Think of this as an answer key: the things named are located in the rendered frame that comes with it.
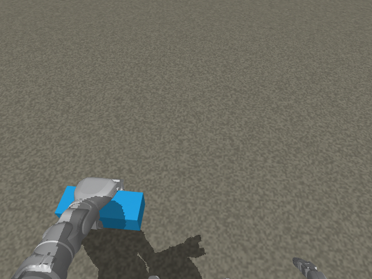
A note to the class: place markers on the right robot hand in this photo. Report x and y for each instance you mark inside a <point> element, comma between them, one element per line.
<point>308,269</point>

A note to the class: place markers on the left robot hand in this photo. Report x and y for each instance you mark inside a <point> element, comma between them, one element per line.
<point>99,191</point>

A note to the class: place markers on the carton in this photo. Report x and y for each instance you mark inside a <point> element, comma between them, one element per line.
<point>124,211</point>

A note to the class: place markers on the left robot arm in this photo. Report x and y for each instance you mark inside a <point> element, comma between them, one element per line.
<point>54,254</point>

